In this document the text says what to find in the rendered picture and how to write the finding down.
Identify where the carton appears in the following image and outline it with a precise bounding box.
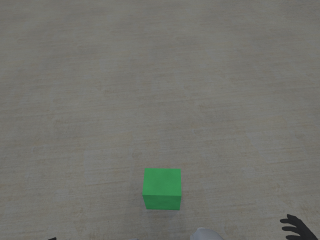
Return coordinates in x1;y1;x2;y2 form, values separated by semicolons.
142;168;182;210

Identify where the right robot thigh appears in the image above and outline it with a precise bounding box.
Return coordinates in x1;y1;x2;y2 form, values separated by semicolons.
190;228;224;240

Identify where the robot right hand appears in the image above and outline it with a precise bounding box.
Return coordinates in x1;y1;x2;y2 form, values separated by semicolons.
280;214;318;240

